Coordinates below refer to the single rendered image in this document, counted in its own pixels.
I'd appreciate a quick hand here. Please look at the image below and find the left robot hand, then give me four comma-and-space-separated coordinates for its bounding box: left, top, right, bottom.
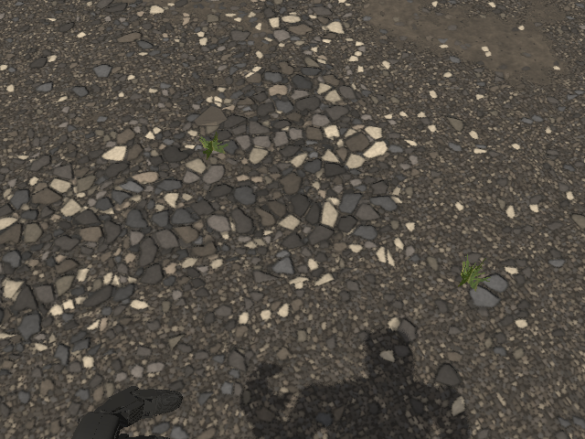
71, 386, 183, 439

